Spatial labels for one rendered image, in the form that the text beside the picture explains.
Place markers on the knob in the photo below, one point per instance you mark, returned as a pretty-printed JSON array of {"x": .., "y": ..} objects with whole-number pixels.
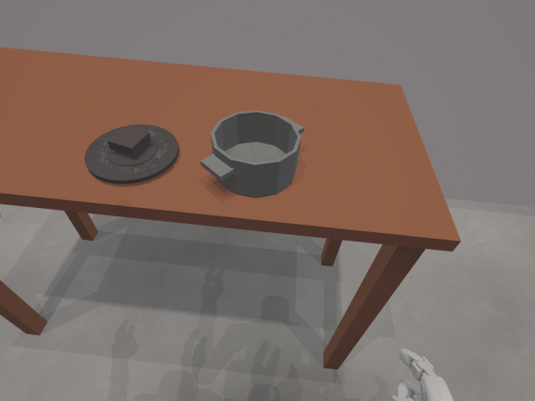
[{"x": 129, "y": 141}]

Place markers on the pot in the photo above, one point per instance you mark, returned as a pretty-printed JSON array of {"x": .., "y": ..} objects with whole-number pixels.
[{"x": 254, "y": 153}]

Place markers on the lid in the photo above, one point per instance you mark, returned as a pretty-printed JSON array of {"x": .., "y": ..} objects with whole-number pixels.
[{"x": 118, "y": 168}]

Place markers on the table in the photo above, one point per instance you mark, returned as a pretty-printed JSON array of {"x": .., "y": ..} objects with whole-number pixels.
[{"x": 363, "y": 173}]

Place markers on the robot right hand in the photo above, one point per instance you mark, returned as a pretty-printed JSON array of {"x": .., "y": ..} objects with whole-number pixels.
[{"x": 432, "y": 387}]

